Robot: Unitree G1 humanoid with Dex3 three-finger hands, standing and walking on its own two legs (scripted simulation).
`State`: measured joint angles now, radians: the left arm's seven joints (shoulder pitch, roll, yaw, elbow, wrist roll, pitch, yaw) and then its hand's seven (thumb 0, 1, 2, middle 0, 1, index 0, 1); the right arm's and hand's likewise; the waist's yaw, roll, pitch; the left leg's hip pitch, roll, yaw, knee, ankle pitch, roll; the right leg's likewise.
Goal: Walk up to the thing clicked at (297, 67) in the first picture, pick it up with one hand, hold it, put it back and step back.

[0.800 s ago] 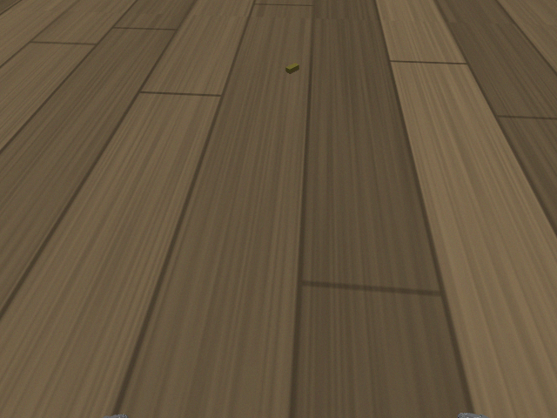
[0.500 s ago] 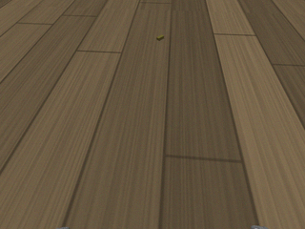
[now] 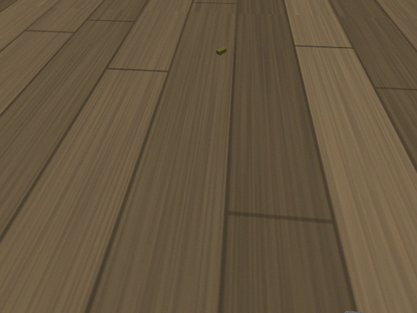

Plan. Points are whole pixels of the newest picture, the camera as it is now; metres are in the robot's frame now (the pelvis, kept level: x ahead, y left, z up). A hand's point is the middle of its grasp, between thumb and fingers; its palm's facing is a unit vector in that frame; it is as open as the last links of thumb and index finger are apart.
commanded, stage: stand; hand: left
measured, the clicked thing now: (221, 50) +2.33 -0.11 -0.77
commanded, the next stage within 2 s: walk up in 0.32 s
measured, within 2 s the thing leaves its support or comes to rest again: neither
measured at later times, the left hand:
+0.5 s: hand out of the picture +0.09 +0.30 -0.15, palm faces +0.19 -0.94 -0.30, open 7.4 cm
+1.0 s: hand (66, 263) +0.24 +0.37 -0.16, palm faces +0.27 -0.94 -0.23, open 7.4 cm
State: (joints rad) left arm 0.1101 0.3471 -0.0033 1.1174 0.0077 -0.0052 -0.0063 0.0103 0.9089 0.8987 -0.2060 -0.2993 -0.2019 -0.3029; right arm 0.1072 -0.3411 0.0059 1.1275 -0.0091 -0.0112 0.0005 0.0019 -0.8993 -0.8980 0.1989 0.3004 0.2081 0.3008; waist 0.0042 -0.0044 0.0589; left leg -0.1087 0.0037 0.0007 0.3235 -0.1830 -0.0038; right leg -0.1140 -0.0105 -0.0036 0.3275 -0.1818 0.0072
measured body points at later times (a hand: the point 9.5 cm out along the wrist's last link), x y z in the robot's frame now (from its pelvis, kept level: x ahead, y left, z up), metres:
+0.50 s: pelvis +0.02 +0.01 +0.00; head +0.02 +0.03 +0.44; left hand +0.08 +0.35 -0.12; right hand +0.12 -0.32 -0.11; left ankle +0.03 +0.12 -0.72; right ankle +0.00 -0.12 -0.75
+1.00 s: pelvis +0.22 +0.07 -0.01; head +0.20 +0.11 +0.44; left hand +0.23 +0.42 -0.14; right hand +0.32 -0.25 -0.08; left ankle +0.12 +0.17 -0.75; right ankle +0.41 -0.09 -0.67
